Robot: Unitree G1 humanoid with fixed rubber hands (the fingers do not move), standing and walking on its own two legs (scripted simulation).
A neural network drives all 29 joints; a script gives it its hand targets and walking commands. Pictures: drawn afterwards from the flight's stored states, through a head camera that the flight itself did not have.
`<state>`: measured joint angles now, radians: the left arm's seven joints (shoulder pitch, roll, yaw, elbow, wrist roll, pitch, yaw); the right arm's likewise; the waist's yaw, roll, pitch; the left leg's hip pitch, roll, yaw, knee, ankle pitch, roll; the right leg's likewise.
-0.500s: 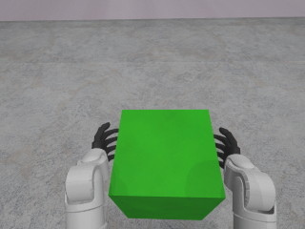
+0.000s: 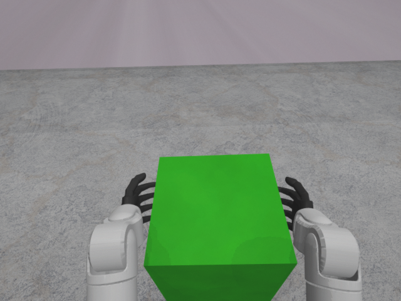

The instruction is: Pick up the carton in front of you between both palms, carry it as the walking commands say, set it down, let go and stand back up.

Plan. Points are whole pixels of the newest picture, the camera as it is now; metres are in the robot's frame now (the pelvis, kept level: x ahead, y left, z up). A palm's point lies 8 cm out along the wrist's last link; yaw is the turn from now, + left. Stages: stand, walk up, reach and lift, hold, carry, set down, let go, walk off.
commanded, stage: carry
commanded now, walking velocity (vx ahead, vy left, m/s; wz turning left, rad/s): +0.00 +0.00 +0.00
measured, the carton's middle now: (216, 233) +0.27 +0.00 +0.02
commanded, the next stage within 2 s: none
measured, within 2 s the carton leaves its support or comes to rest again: neither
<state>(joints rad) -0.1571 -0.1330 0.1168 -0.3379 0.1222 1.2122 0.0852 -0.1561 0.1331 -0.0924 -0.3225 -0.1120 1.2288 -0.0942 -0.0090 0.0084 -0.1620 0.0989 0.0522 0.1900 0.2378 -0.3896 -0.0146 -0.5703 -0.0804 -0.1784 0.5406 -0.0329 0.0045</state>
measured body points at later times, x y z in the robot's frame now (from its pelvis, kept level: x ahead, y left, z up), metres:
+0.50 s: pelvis +0.24 +0.00 +0.01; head +0.22 +0.01 +0.45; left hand +0.51 +0.16 +0.08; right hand +0.51 -0.15 +0.09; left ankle +0.25 +0.10 -0.73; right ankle +0.19 -0.11 -0.73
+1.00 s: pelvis +0.29 +0.00 +0.00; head +0.27 +0.00 +0.45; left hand +0.59 +0.15 +0.04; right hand +0.57 -0.15 +0.03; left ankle +0.25 +0.10 -0.73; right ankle +0.19 -0.12 -0.73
